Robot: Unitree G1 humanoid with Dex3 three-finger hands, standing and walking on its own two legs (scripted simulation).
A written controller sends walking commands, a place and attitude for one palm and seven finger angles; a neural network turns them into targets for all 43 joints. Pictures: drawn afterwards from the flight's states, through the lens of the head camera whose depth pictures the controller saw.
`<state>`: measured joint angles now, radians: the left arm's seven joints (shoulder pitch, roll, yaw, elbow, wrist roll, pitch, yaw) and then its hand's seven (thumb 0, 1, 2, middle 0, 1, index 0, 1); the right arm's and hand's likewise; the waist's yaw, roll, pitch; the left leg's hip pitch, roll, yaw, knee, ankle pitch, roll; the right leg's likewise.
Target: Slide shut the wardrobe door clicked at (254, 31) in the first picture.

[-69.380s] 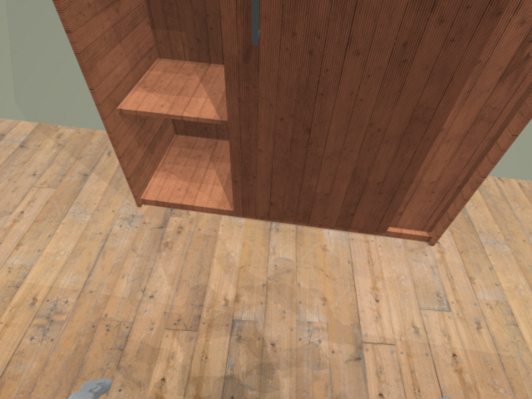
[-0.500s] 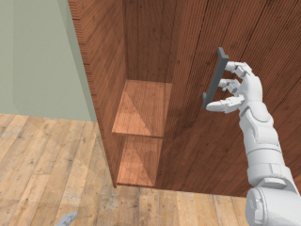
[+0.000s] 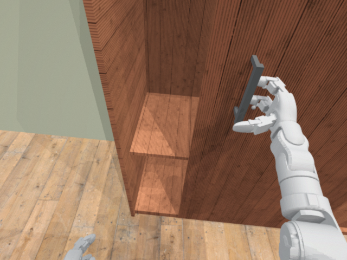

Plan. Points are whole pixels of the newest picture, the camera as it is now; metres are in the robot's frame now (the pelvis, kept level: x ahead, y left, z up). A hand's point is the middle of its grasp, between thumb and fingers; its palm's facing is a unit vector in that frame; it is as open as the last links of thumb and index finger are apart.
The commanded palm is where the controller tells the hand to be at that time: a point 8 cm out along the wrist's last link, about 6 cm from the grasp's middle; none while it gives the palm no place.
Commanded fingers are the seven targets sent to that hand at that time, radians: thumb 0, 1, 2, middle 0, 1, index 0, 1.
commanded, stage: slide the fingers in behind the handle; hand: right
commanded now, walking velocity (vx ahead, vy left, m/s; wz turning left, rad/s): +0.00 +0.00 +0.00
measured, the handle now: (245, 93) +0.47 -0.13 +0.18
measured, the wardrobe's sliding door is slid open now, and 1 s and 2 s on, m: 0.25 0.25 0.25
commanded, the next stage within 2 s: grip the handle and tug to test in 1.40 s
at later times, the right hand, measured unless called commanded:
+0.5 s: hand (241, 104) +0.42 -0.11 +0.18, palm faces +0.03 +1.00 +0.01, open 14.0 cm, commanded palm +0.39 -0.16 +0.18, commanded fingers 0.00 0.50 -0.30 0.30 1.20 0.30 1.20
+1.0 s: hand (237, 103) +0.42 -0.10 +0.18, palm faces +0.02 +1.00 +0.01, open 14.0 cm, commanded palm +0.40 -0.15 +0.18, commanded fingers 0.00 0.50 -0.30 0.30 1.20 0.30 1.20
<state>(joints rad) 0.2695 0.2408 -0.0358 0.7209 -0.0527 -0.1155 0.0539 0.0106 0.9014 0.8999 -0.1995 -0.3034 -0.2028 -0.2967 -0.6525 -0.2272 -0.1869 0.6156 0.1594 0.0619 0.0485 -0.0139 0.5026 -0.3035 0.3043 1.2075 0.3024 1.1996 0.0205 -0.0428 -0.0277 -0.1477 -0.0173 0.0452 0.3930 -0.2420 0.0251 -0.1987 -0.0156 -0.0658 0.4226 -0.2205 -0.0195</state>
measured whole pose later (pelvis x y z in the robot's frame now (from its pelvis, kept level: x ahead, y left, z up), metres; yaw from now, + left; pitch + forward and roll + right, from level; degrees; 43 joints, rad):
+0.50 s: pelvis +0.01 +0.01 +0.00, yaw +0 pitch +0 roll +0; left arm 0.25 0.23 -0.04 0.72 -0.05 -0.09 0.05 0.01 0.90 0.90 -0.20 -0.30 -0.20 -0.30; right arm -0.64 -0.18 -0.15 0.55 0.16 0.10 0.00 -0.01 0.50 -0.30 0.30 1.20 0.30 1.20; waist 0.02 -0.04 -0.03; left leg -0.14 -0.03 0.05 0.39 -0.25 0.03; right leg -0.18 -0.02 -0.06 0.41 -0.22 -0.01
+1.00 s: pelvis +0.00 +0.01 +0.00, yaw +0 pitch +0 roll +0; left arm 0.23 0.23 -0.03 0.73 -0.05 -0.09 0.06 0.01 0.90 0.90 -0.20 -0.30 -0.20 -0.30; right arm -0.68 -0.16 -0.12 0.56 0.16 0.12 -0.02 -0.01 0.50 -0.30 0.30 1.20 0.30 1.20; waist 0.02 -0.04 -0.02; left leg -0.14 -0.02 0.06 0.38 -0.24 0.03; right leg -0.19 -0.02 -0.05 0.41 -0.21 -0.01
